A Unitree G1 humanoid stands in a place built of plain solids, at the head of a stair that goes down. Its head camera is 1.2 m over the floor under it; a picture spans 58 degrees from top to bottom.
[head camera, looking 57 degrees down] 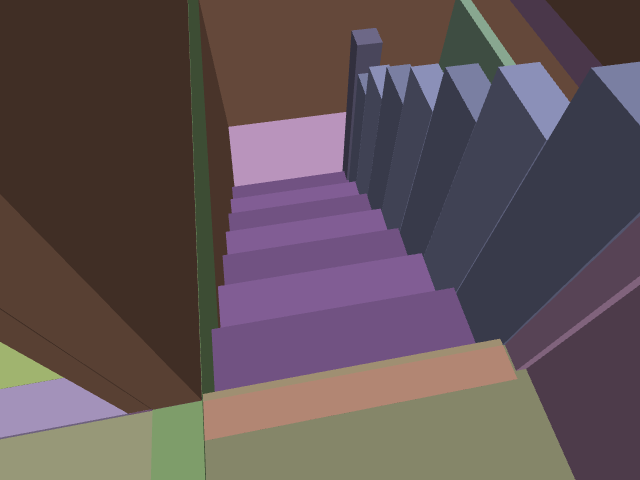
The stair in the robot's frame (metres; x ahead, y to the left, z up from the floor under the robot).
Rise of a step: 0.18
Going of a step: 0.25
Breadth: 0.85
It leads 11 degrees to the left of straight ahead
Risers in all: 8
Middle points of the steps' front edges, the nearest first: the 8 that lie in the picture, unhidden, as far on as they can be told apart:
0.37 -0.10 0.00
0.62 -0.06 -0.17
0.87 -0.01 -0.35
1.12 0.04 -0.53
1.37 0.08 -0.70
1.62 0.13 -0.88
1.87 0.18 -1.06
2.12 0.22 -1.23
